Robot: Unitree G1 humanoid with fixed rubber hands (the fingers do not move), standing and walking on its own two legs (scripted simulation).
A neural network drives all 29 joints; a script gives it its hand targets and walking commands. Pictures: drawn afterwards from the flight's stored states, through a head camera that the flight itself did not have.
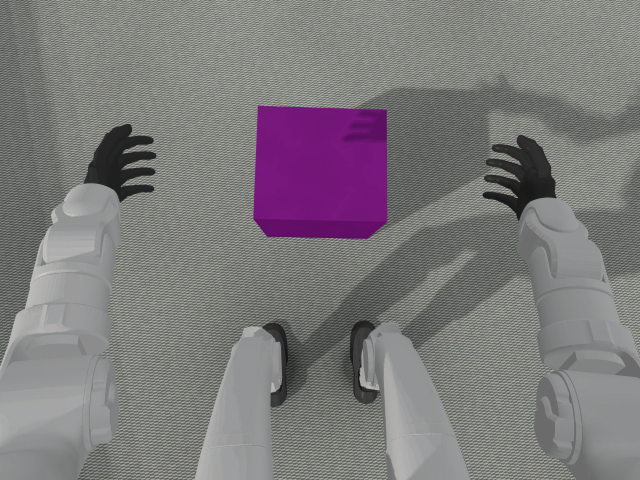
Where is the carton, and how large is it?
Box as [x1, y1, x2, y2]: [253, 106, 386, 238]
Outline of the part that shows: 258,106 253,218 267,236 367,238 386,222 386,110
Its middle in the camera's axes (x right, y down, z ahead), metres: +0.00 -0.14 +0.94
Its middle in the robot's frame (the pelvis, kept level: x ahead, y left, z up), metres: +0.56 -0.02 -0.55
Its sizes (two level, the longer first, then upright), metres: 0.273 0.242 0.271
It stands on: the floor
